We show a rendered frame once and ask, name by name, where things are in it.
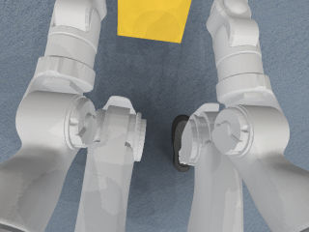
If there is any right robot upper arm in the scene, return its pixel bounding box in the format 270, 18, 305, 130
211, 104, 309, 232

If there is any left robot forearm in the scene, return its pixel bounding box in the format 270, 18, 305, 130
15, 0, 107, 131

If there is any left robot upper arm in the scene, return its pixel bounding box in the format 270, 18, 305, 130
0, 90, 98, 232

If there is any right robot shin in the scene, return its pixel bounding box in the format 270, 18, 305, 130
179, 102, 219, 166

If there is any left robot shin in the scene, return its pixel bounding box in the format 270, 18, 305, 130
87, 96, 136, 152

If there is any right robot forearm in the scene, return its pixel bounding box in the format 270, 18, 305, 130
206, 0, 284, 114

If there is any carton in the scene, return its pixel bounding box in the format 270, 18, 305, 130
117, 0, 192, 44

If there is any robot shin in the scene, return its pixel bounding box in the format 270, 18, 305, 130
87, 96, 136, 152
179, 102, 219, 166

